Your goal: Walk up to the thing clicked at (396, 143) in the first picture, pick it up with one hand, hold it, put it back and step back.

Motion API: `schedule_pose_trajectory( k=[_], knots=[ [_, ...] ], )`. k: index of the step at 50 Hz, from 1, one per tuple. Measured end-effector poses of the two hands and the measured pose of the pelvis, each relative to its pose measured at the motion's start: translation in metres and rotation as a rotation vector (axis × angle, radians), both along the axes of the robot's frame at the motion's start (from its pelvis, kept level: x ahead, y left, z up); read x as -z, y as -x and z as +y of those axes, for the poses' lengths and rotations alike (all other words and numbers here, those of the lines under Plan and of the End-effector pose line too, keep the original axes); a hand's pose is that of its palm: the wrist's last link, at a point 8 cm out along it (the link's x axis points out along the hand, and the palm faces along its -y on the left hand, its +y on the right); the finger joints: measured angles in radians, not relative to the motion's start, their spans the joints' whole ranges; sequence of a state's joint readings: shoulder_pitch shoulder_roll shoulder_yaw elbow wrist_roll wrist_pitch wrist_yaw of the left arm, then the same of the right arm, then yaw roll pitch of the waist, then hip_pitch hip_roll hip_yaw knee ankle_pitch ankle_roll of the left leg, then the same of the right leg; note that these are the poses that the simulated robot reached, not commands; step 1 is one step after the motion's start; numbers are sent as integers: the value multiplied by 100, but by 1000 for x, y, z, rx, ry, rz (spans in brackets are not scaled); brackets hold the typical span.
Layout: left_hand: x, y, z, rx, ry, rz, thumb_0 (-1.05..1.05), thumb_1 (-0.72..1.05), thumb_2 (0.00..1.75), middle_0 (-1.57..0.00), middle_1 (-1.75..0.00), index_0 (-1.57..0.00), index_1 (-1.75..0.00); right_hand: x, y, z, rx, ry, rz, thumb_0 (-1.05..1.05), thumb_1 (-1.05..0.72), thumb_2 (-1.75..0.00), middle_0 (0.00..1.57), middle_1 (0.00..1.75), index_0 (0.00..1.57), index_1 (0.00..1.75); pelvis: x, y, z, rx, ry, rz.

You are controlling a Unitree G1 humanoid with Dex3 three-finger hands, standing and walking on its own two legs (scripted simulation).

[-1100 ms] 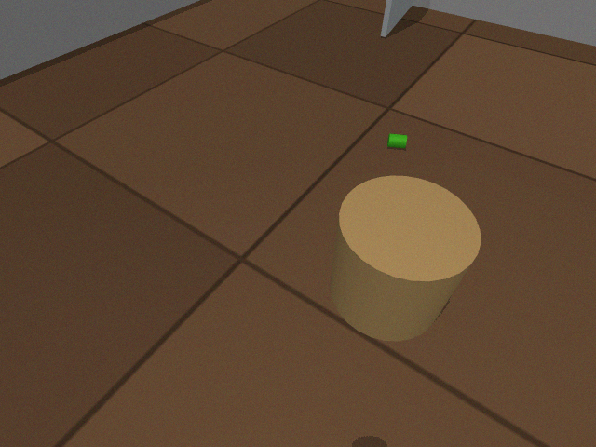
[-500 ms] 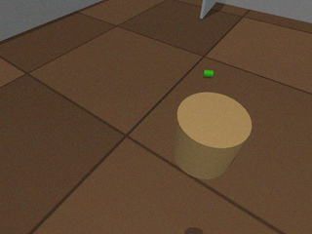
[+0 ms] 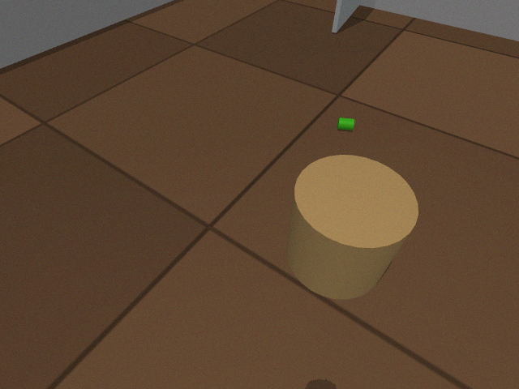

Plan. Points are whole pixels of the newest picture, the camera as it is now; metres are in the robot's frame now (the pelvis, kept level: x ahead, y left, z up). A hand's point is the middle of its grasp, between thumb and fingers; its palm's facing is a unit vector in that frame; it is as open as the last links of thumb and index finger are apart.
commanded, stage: stand
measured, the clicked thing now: (345, 123) +1.71 -0.54 -0.75
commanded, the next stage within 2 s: walk up in 0.02 s
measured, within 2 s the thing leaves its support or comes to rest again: neither
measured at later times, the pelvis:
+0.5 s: pelvis -0.02 +0.09 +0.00, yaw -30 degrees
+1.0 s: pelvis +0.01 +0.06 -0.02, yaw -55 degrees
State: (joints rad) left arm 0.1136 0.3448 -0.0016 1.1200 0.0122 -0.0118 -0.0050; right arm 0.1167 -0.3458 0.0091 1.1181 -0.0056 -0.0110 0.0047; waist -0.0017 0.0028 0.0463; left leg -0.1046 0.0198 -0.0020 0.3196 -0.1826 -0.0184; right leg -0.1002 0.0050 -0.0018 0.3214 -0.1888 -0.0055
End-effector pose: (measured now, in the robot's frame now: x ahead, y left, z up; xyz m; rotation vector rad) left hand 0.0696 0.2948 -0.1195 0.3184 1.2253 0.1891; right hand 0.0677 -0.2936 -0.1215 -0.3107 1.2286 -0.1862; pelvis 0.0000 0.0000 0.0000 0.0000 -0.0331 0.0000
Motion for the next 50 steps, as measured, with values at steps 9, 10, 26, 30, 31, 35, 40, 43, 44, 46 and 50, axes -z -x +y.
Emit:
schedule_pose_trajectory(
  k=[9, 10, 26, 30, 31, 35, 40, 43, 44, 46, 50],
  knots=[
    [1, -5, 22, 190, -49, 80, 1, 91, 90, -21, -30, -20, -30, -7, -3, -11, 145, 33, -163, 0, -91, -90, 20, 30, 20, 30, 10, 18, 29, 206, 3, 26],
    [2, -9, 27, 214, -54, 84, 1, 91, 90, -21, -30, -20, -30, -10, 1, -9, 164, 41, -174, 0, -91, -90, 20, 30, 20, 30, 10, 19, 34, 230, 2, 31],
    [-15, -161, 33, 618, -27, -86, 1, 91, 90, -21, -30, -20, -30, -34, 168, 68, 550, 114, -119, 1, -90, -90, 20, 30, 20, 30, 5, 15, 91, 539, 24, 18],
    [-20, -189, 4, 740, -39, -89, 1, 91, 90, -20, -30, -20, -30, -24, 207, 85, 635, 97, -106, 1, -90, -90, 20, 30, 21, 30, 9, 12, 92, 626, 9, 17],
    [-21, -196, -7, 771, -39, -93, 1, 91, 90, -20, -30, -20, -30, -20, 217, 88, 656, 91, -98, 1, -90, -90, 20, 30, 21, 30, 10, 11, 91, 644, 6, 19],
    [-25, -220, -55, 894, -38, -135, 1, 91, 90, -20, -30, -20, -30, -3, 256, 101, 748, 60, -61, 1, -90, -90, 20, 30, 21, 30, 18, 10, 83, 714, -11, 26],
    [-29, -234, -111, 993, -14, -234, 1, 91, 90, -21, -30, -20, -30, 18, 283, 111, 846, 10, -16, 1, -91, -90, 20, 30, 20, 30, 26, 11, 68, 787, 9, 11],
    [-32, -234, -129, 1019, 9, -235, 1, 91, 90, -21, -30, -20, -30, 14, 278, 111, 875, 2, -46, 1, -91, -90, 20, 30, 20, 30, 21, 7, 61, 860, -12, -7],
    [-32, -234, -134, 1026, 13, -226, 1, 91, 90, -21, -30, -20, -30, 11, 275, 110, 888, 5, -67, 1, -91, -90, 20, 30, 20, 30, 19, 4, 60, 875, -11, -9],
    [-30, -235, -142, 1046, 21, -209, 1, 91, 90, -21, -30, -20, -30, 7, 269, 107, 910, 22, -105, 1, -91, -90, 20, 30, 20, 30, 17, -1, 57, 907, -9, -11],
    [-20, -247, -157, 1097, 38, -187, 1, 91, 90, -21, -30, -20, -30, -1, 258, 100, 945, 88, -149, 1, -91, -90, 20, 30, 20, 30, 21, -13, 56, 968, 0, -7]
  ],
)
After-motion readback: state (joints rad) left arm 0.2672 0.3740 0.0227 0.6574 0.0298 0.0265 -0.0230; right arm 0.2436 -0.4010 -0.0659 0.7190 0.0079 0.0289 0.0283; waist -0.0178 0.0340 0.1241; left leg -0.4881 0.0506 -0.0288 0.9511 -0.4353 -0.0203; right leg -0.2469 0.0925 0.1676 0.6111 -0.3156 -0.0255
